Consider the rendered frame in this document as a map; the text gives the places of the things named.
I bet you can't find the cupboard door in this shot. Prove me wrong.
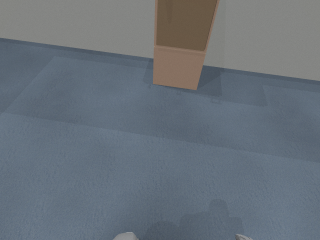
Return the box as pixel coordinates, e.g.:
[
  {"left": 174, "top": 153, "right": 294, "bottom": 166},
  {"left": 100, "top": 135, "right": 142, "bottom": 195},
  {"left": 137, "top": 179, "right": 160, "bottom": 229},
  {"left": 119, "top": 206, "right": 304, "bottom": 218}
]
[{"left": 156, "top": 0, "right": 217, "bottom": 51}]

